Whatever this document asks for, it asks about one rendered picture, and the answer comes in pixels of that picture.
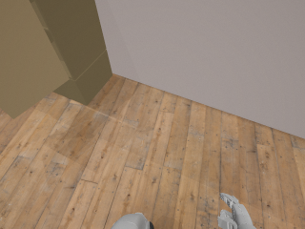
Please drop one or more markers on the cupboard door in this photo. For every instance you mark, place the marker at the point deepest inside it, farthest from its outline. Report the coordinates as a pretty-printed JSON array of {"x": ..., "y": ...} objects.
[{"x": 29, "y": 66}]

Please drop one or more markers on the robot right hand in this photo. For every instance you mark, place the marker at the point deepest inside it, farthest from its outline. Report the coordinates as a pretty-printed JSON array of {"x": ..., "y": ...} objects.
[{"x": 238, "y": 216}]

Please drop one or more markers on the left robot thigh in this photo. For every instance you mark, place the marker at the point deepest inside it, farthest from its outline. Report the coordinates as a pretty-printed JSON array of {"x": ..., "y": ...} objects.
[{"x": 132, "y": 221}]

